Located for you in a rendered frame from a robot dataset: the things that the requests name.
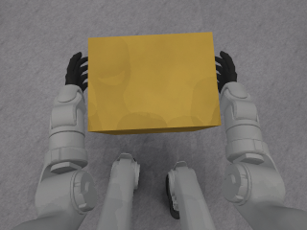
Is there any left robot upper arm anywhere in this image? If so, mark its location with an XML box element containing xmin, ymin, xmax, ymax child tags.
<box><xmin>12</xmin><ymin>170</ymin><xmax>98</xmax><ymax>230</ymax></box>

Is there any robot left hand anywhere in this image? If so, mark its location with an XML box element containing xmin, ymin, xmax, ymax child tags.
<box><xmin>65</xmin><ymin>52</ymin><xmax>88</xmax><ymax>92</ymax></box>

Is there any right robot upper arm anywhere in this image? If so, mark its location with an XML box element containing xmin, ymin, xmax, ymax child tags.
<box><xmin>221</xmin><ymin>161</ymin><xmax>307</xmax><ymax>230</ymax></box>

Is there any robot right forearm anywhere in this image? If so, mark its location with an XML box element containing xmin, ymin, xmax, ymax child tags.
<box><xmin>219</xmin><ymin>81</ymin><xmax>286</xmax><ymax>197</ymax></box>

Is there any left robot shin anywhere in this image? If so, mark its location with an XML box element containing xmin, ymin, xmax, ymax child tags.
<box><xmin>110</xmin><ymin>153</ymin><xmax>135</xmax><ymax>175</ymax></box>

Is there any carton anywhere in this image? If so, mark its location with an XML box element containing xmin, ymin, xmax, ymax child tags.
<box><xmin>87</xmin><ymin>32</ymin><xmax>222</xmax><ymax>135</ymax></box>

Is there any right robot foot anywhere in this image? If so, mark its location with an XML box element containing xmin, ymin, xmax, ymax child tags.
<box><xmin>165</xmin><ymin>174</ymin><xmax>180</xmax><ymax>219</ymax></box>

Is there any robot right hand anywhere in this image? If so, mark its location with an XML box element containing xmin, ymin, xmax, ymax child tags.
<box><xmin>215</xmin><ymin>51</ymin><xmax>237</xmax><ymax>94</ymax></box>

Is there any robot left forearm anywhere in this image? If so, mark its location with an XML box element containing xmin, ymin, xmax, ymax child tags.
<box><xmin>35</xmin><ymin>84</ymin><xmax>88</xmax><ymax>213</ymax></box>

